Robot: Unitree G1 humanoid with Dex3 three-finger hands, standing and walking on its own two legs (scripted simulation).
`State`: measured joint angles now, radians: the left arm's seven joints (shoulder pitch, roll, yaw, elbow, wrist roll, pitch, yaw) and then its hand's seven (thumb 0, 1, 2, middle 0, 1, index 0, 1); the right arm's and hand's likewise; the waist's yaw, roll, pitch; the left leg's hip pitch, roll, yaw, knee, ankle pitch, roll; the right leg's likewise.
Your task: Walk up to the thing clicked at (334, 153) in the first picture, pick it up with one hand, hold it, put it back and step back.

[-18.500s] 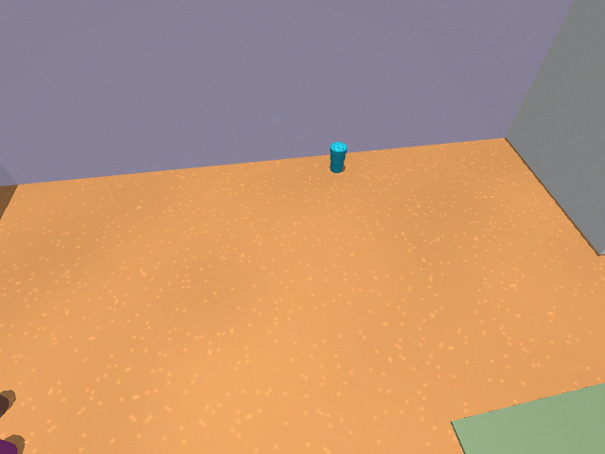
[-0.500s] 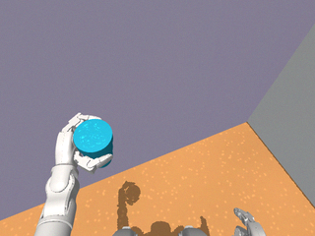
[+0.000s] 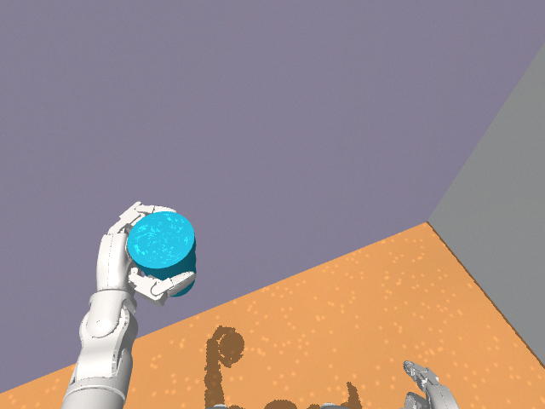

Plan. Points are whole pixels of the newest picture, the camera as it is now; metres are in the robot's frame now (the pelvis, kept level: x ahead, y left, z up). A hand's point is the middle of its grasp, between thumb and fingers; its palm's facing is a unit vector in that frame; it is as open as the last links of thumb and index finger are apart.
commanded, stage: hold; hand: left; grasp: from the side
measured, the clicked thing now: (169, 261) +0.32 +0.16 +0.03
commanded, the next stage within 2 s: crouch in 1.98 s
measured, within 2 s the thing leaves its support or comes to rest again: neither
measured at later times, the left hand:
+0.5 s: hand (162, 253) +0.32 +0.17 +0.06, palm faces +0.08 -1.00 -0.02, open 11.1 cm
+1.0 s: hand (161, 254) +0.32 +0.17 +0.06, palm faces +0.09 -1.00 +0.00, open 11.1 cm
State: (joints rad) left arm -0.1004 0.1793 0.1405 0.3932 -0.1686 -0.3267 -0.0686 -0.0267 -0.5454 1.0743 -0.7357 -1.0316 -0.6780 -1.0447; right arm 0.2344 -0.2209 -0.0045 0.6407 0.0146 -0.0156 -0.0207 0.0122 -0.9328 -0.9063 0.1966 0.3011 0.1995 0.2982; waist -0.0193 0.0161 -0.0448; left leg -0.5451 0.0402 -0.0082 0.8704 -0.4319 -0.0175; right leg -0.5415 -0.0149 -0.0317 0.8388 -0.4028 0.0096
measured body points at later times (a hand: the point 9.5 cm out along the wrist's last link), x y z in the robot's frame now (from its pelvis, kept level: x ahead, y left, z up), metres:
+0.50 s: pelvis +0.00 +0.00 +0.00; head +0.03 +0.00 +0.45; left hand +0.31 +0.22 +0.06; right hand +0.13 -0.24 -0.10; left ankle +0.01 +0.13 -0.70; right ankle +0.01 -0.13 -0.70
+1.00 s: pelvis +0.00 +0.00 +0.00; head +0.03 +0.00 +0.45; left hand +0.31 +0.22 +0.06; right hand +0.14 -0.24 -0.10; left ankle +0.01 +0.13 -0.70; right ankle +0.01 -0.13 -0.70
